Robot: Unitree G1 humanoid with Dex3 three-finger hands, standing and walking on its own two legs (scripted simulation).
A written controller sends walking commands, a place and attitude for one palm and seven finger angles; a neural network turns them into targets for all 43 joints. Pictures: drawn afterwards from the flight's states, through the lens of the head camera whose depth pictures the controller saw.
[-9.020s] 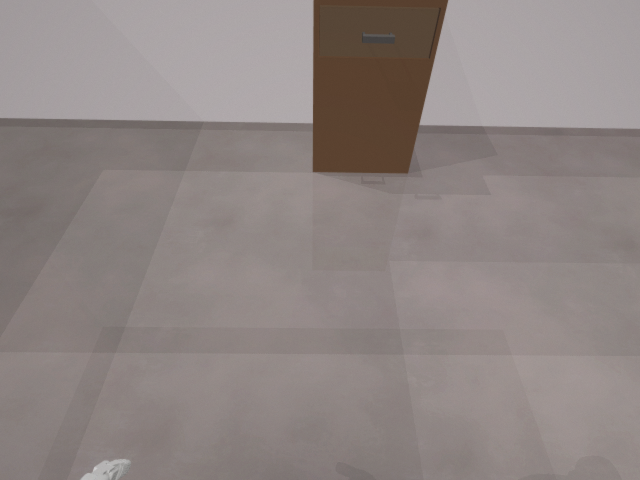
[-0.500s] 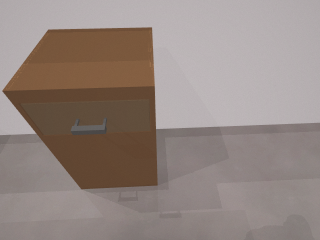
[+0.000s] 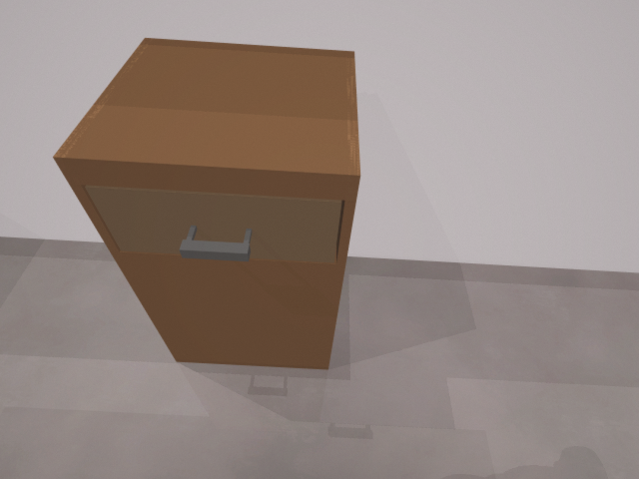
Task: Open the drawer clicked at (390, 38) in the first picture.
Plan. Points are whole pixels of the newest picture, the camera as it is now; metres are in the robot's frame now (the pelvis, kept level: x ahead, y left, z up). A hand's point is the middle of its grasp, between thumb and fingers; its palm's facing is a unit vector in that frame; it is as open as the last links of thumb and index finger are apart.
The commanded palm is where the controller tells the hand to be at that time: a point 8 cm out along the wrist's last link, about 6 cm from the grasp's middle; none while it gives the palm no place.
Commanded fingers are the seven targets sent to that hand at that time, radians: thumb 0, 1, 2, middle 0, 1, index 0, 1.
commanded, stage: come to a stop and stand still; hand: left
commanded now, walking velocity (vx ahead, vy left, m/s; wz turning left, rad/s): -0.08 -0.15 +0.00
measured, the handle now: (218, 241) +0.52 +0.22 -0.09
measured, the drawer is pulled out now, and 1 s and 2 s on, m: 0.00 0.00 0.00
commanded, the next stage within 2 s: look again from close up in 1.00 s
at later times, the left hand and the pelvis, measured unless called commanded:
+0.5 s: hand out of the picture +0.04 +0.13 -0.17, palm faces +0.03 -0.97 -0.23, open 7.2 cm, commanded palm none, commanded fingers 0.00 0.90 0.90 -0.20 -0.30 -0.20 -0.30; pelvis +0.01 -0.05 +0.00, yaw +0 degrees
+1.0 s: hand out of the picture -0.02 +0.06 -0.17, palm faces +0.07 -0.99 -0.14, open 7.4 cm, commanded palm none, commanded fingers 0.00 0.90 0.90 -0.20 -0.30 -0.20 -0.30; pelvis +0.02 -0.08 +0.00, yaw +1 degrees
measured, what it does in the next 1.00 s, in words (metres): steps on the spot: right foot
